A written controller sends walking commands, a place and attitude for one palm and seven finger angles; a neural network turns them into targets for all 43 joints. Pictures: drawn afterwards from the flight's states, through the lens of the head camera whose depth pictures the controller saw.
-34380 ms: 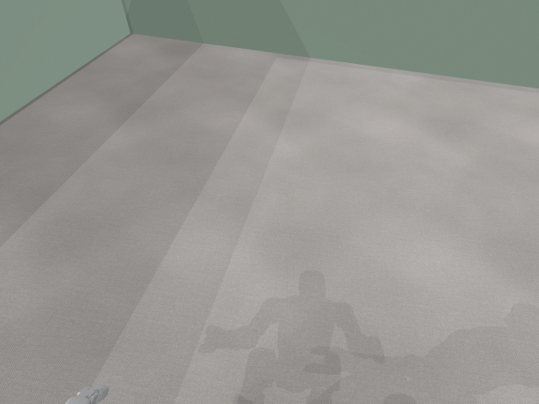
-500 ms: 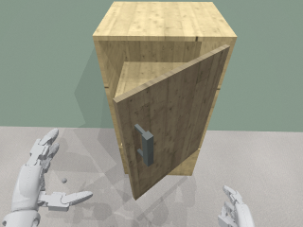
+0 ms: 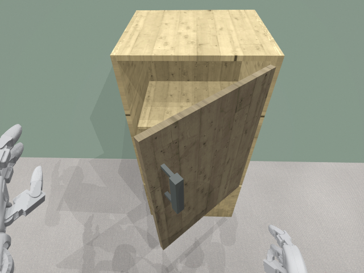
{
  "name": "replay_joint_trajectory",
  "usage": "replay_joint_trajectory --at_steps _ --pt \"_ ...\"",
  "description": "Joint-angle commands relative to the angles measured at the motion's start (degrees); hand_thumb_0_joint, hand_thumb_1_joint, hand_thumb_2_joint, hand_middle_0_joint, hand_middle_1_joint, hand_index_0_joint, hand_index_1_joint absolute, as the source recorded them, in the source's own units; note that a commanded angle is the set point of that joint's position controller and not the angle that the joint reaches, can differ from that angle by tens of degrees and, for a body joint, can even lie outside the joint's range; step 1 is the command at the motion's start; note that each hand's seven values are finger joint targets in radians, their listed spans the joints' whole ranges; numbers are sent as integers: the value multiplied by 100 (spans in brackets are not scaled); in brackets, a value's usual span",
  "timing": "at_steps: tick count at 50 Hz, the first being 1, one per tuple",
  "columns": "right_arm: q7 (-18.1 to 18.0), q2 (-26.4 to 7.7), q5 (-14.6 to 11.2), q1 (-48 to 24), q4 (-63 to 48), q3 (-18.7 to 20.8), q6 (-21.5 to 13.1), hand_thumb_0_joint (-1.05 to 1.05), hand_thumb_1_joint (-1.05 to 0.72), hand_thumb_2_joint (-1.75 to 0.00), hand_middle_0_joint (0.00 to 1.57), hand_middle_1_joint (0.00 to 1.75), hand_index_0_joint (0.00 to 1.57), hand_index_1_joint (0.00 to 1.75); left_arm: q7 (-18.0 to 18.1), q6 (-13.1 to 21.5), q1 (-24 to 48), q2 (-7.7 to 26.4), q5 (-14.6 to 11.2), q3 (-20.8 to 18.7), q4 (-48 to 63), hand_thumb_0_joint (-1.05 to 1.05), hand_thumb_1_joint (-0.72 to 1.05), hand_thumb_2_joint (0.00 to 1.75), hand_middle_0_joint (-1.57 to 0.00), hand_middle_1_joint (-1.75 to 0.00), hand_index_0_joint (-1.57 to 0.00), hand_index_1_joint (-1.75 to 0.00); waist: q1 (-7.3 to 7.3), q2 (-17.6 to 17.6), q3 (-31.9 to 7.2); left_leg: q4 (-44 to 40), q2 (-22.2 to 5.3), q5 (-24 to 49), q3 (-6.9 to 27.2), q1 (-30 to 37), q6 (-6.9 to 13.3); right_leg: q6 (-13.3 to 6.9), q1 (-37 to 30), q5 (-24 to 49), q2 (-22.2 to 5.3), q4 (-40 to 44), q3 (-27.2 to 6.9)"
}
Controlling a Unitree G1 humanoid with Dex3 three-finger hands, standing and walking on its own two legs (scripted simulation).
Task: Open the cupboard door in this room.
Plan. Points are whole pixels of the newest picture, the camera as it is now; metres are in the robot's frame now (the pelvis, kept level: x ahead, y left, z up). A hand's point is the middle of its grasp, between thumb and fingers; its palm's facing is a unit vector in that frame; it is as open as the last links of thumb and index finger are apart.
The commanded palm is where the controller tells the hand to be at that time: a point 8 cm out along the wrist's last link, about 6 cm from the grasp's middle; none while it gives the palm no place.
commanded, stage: draw the hand back to the body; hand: left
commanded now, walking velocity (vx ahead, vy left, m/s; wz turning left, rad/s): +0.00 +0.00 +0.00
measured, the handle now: (171, 188) +0.30 +0.07 +0.02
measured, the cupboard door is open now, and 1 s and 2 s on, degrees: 41 41 41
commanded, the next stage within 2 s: step back with the hand held close in 0.32 s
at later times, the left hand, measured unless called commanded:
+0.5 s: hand (55, 195) +0.19 +0.23 +0.16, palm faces +0.46 -0.79 -0.41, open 7.4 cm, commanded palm +0.14 +0.27 +0.18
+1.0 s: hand (3, 237) +0.12 +0.27 +0.16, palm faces +0.36 -0.79 -0.50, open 7.4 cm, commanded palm +0.06 +0.31 +0.18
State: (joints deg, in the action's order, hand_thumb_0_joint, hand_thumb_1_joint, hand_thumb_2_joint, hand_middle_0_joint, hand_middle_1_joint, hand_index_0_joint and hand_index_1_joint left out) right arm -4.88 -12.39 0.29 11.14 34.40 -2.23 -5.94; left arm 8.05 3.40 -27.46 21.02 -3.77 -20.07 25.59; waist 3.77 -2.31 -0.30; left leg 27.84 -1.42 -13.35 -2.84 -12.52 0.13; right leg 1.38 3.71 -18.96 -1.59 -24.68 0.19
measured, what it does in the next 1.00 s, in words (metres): shifts its weight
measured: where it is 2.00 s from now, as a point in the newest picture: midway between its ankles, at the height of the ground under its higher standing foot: outside the picture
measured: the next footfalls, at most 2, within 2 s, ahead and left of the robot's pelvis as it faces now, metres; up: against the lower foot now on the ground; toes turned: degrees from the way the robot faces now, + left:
right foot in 1.18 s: -0.14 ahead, -0.08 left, +0.00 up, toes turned +8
left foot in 1.36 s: -0.12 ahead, +0.14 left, +0.00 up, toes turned +5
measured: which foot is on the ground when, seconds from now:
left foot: down 0.00-1.00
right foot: down 0.00-1.00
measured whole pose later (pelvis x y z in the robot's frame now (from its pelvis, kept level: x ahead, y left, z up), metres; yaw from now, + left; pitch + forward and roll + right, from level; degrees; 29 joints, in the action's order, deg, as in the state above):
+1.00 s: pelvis -0.09 +0.02 +0.00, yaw -1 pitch -2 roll -3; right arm -4.5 -12.4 -0.7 10.1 30.0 0.3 0.3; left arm 8.0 8.8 -33.1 25.9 -3.4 -24.6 30.8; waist -0.4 -1.1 4.2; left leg 28.7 -3.3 -6.0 -3.3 -21.0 1.6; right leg 2.3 13.1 -11.9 0.3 -26.7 -0.6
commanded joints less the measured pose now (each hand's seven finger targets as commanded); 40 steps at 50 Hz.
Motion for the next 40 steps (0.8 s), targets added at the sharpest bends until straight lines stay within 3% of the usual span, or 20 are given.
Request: replay_joint_trajectory --at_steps 1,5,11,14,17,21,22,23,24,25,27,29,31,35,40 --pt "-45 -668 -33 -629 -897 316 -231 0 -90 -90 20 30 20 30 -20 308 187 628 -13 -399 761 0 90 90 -20 -30 -20 -30 -22 64 -328 -404 -30 1423 74 970 92 -157 657 1776 229 442 274" --pt "-59 -666 -14 -679 -929 344 -171 0 -90 -90 20 30 20 30 -29 339 489 825 -6 -497 1007 0 90 90 -20 -30 -20 -30 -18 72 -433 -423 17 1295 23 1051 119 -128 616 1782 219 505 245" --pt "-116 -609 -5 -772 -882 325 -256 0 -90 -90 20 30 20 30 32 425 500 1130 18 -720 1283 0 90 90 -20 -30 -20 -30 50 -218 -533 -334 78 1466 -25 1153 120 -153 478 2090 189 556 200" --pt "-122 -581 -17 -770 -858 318 -253 0 -90 -90 20 30 20 30 9 406 427 944 -17 -601 1094 0 90 90 -20 -30 -20 -30 12 -220 -287 -358 77 1363 -55 1134 114 -120 605 2022 194 602 202" --pt "-123 -595 -22 -775 -830 353 -227 0 -90 -90 20 30 20 30 -29 403 297 849 -44 -564 812 0 90 90 -20 -30 -20 -30 11 48 -138 -365 61 1372 -91 1118 135 -95 635 2117 199 651 182" --pt "-127 -616 -20 -783 -823 378 -187 0 -90 -90 20 30 20 30 -76 429 404 874 -56 -570 710 0 90 90 -20 -30 -20 -30 24 229 -213 -392 75 1371 -109 1126 163 -72 528 2202 173 674 166" --pt "-121 -624 -24 -841 -859 376 -206 0 -90 -90 20 30 20 30 -66 489 824 1045 -57 -650 1140 0 90 90 -20 -30 -20 -30 25 66 -349 -373 88 1405 -105 1230 170 -66 544 2253 169 697 117" --pt "-92 -715 -36 -719 -915 388 -76 0 -90 -90 20 30 20 30 -42 702 1215 1746 8 -1301 1236 0 90 90 -20 -30 -20 -30 -256 319 136 22 -28 1372 -116 994 228 -5 1174 3008 -133 1028 -201" --pt "-82 -657 -17 -778 -808 394 41 0 -90 -90 20 30 20 30 -110 702 721 1379 16 -1010 765 0 90 90 -20 -30 -20 -30 -286 613 7 174 8 1434 -80 894 218 26 1008 3547 -250 920 -137" --pt "-69 -649 -34 -845 -875 415 115 0 -90 -90 20 30 20 30 -137 657 510 1282 46 -890 713 0 90 90 -20 -30 -20 -30 -270 671 -61 236 25 1467 -145 886 212 93 947 3994 -297 849 -193" --pt "-60 -659 -42 -823 -970 436 237 0 -90 -90 20 30 20 30 -141 682 289 1212 58 -867 798 0 90 90 -20 -30 -20 -30 -264 468 -331 172 -13 1929 -133 841 199 103 663 4382 -300 573 -75" --pt "-41 -697 -59 -768 -1077 465 335 0 -90 -90 20 30 20 30 -134 673 9 1133 41 -824 984 0 90 90 -20 -30 -20 -30 -262 46 -632 15 -132 2418 -108 1041 186 82 635 3962 -214 403 -35" --pt "-42 -708 -74 -737 -1143 490 420 0 -90 -90 20 30 20 30 -97 681 -204 1250 21 -939 1220 0 90 90 -20 -30 -20 -30 -247 -144 -839 -23 -216 2801 -49 1099 183 58 576 3627 -138 310 31" --pt "-37 -660 -120 -767 -1305 523 534 0 -90 -90 20 30 20 30 -36 657 -380 1444 -5 -1155 1434 0 90 90 -20 -30 -20 -30 -298 282 -911 73 -215 2543 -154 926 107 42 697 3704 -141 307 -45" --pt "-63 -670 -118 -734 -1367 546 541 0 -90 -90 20 30 20 30 54 723 -580 1493 -28 -1278 1551 0 90 90 -20 -30 -20 -30 -298 -85 -899 -152 -313 2288 -41 672 98 32 776 2867 9 179 -31"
